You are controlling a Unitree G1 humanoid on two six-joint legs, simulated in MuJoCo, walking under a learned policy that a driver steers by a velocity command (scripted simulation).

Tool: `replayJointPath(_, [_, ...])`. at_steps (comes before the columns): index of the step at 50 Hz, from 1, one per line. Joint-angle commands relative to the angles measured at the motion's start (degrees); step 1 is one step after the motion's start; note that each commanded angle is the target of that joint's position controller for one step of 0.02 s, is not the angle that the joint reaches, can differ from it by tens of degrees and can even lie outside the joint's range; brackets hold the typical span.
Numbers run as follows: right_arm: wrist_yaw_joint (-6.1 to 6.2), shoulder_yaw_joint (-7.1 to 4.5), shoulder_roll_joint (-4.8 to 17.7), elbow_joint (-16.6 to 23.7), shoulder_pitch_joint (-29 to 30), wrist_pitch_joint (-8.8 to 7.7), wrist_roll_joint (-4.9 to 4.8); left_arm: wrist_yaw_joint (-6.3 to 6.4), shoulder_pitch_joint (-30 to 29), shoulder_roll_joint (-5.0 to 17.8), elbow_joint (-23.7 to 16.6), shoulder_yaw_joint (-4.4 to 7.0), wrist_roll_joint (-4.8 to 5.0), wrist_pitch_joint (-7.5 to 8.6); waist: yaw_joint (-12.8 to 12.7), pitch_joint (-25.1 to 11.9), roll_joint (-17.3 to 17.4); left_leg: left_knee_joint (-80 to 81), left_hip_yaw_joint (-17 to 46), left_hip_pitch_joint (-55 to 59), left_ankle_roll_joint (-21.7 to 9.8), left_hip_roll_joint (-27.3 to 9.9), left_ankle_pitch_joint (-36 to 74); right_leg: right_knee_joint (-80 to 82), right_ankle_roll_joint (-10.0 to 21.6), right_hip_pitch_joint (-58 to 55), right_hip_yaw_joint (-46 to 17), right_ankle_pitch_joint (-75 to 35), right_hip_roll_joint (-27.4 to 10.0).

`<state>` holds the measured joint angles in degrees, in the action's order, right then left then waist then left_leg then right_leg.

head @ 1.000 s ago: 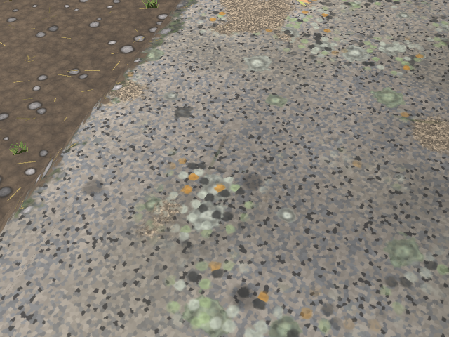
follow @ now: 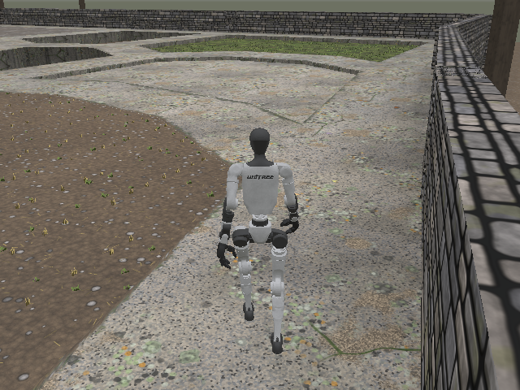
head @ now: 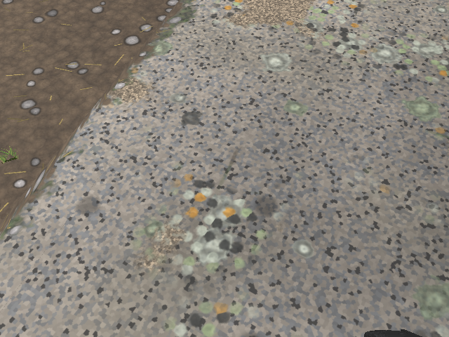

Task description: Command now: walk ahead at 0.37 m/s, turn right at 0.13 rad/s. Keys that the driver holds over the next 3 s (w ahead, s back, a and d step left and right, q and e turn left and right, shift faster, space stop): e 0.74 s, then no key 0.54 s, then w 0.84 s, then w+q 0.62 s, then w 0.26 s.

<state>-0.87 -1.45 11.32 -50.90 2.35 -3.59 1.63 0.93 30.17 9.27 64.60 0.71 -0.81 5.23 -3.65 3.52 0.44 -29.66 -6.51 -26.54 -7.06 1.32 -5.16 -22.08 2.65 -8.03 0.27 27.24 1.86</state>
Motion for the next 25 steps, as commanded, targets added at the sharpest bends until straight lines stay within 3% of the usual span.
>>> replayJointPath(1, [1.49,-4.45,15.83,-4.50,-27.71,-0.97,2.55,-0.03,7.82,-0.20,-3.56,-0.37,2.81,-0.13,8.09,-20.70,10.56,4.44,36.25,49.54,-11.26,-28.03,13.51,-50.96,0.71,36.48,2.49,3.10,0.93])
replayJointPath(2, [0.93,-4.72,14.46,-4.25,-26.05,-0.30,-0.70,0.64,6.09,7.00,-2.40,1.72,1.53,-0.83,8.89,-21.66,2.91,9.34,41.12,42.54,-13.40,-27.47,16.26,-57.37,1.28,37.16,-3.85,2.03,1.17])
replayJointPath(3, [0.95,-3.52,10.60,-3.02,-18.18,-0.52,-1.27,0.75,0.55,6.84,-4.10,2.05,0.84,-1.08,5.60,-11.91,1.76,10.68,30.10,32.87,-11.45,-25.20,17.90,-56.35,1.36,38.23,-4.17,-2.87,-2.12])
replayJointPath(4, [0.84,-2.43,6.42,-2.49,-14.61,-1.11,-1.19,0.67,-3.05,5.90,-4.97,2.04,0.08,-1.06,4.73,-6.18,0.63,12.40,22.51,25.04,-9.33,-22.20,23.73,-53.58,1.34,37.51,-3.42,-5.29,-3.84])
replayJointPath(6, [1.73,-1.41,3.33,-3.32,-14.58,-1.67,-1.03,-0.07,-4.50,5.68,-5.56,2.87,-1.01,-2.54,2.41,-3.20,2.21,13.88,11.89,17.28,-5.61,-17.68,30.74,-49.32,0.82,33.63,-2.95,-6.59,-5.31])
replayJointPath(7, [2.01,-1.17,3.06,-3.65,-15.57,-1.88,-0.84,-0.43,-4.15,4.64,-5.70,3.04,-0.99,-3.37,1.59,-3.63,2.62,13.92,9.23,16.01,-4.76,-17.21,33.50,-48.21,0.66,32.32,-2.48,-7.02,-4.88])
replayJointPath(11, [2.56,-1.44,5.82,-3.02,-16.97,-2.20,-0.66,-0.89,-6.90,3.31,-7.91,3.41,-0.91,-5.55,-0.17,-4.56,3.63,13.81,2.66,15.26,-4.83,-16.68,36.70,-43.14,-0.25,35.05,-0.22,-11.24,-4.12])
replayJointPath(14, [3.24,-1.12,5.48,-2.84,-17.20,-1.34,-0.79,-1.56,-13.55,2.88,-11.26,2.88,-1.03,-6.07,0.66,-3.30,5.66,13.17,-2.09,15.03,-3.61,-14.84,33.26,-31.78,-0.56,35.70,2.06,-17.39,-4.66])
replayJointPath(16, [3.50,-1.37,6.58,-2.83,-18.42,-0.84,-0.89,-1.94,-16.79,2.70,-12.96,2.42,-0.99,-6.22,1.87,-4.02,5.72,12.15,-3.59,15.97,-3.64,-15.32,32.74,-26.14,-0.26,33.59,3.72,-19.86,-4.21])
replayJointPath(22, [3.65,-2.86,9.21,-2.38,-21.07,1.94,-0.25,-2.34,-21.40,5.08,-16.95,2.83,-1.36,-6.83,4.37,-3.37,5.47,5.67,-2.61,21.09,-4.01,-19.91,24.79,-18.53,1.91,32.48,5.70,-9.25,-3.16])
replayJointPath(24, [3.77,-3.41,9.89,-2.18,-21.62,2.82,-0.12,-2.16,-20.51,5.25,-17.77,3.12,-1.10,-6.34,4.06,-3.64,4.16,-0.07,-2.73,21.60,-2.51,-20.62,22.99,-13.02,3.12,29.66,5.75,-7.68,-2.53])
replayJointPath(25, [3.67,-3.77,10.36,-2.26,-22.31,3.22,0.01,-1.85,-17.66,5.85,-17.48,3.43,-1.11,-5.60,2.18,-5.37,0.88,-7.00,-4.36,19.67,0.03,-19.28,21.35,-6.61,4.14,23.93,4.05,-14.22,-2.46])
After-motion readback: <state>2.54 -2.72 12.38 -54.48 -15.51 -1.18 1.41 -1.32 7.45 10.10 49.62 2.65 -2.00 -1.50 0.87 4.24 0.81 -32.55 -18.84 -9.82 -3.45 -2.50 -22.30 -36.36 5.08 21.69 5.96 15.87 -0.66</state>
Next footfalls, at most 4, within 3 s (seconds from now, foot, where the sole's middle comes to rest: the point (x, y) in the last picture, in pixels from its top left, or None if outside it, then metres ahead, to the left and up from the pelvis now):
0.52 right None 0.22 -0.10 -0.75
0.98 left None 0.26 0.09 -0.75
1.26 right None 0.13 -0.08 -0.75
1.98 right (331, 332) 0.47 -0.23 -0.75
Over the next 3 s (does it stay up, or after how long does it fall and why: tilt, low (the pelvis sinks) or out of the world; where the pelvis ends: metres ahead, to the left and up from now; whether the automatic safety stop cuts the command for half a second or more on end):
stays up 0.89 -0.29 0.02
